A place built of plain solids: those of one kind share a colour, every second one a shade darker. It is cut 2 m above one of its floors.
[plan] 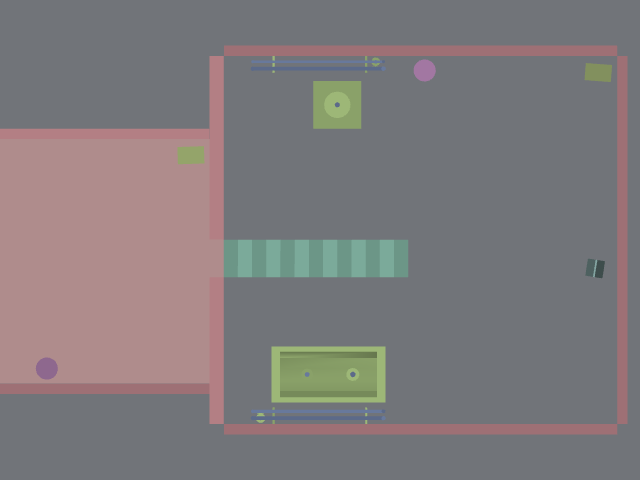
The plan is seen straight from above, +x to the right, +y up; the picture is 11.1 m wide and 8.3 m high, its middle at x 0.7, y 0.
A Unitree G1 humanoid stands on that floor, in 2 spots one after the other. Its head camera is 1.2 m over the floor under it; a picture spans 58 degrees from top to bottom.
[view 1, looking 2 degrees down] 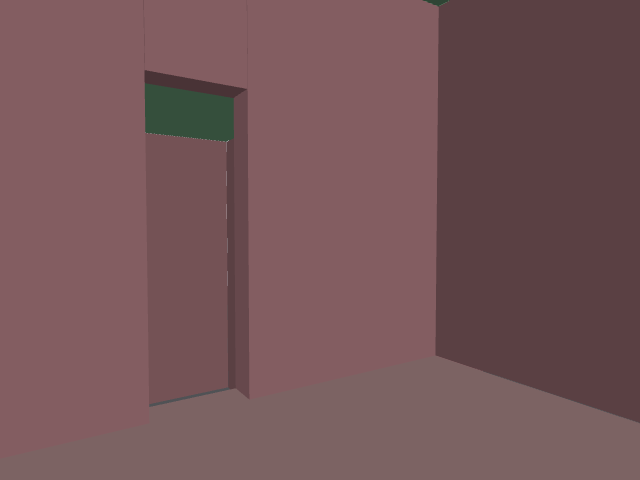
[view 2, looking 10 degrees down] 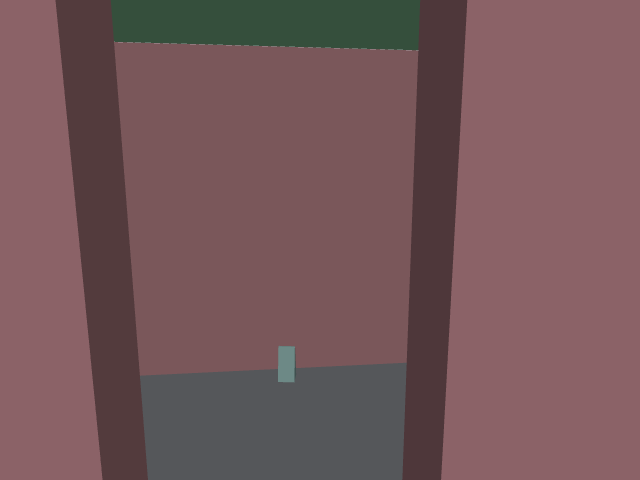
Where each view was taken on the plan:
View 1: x -3.94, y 0.55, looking -33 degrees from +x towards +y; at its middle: wall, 3.25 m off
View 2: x -1.96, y -0.32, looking -6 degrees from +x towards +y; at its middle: wall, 7.97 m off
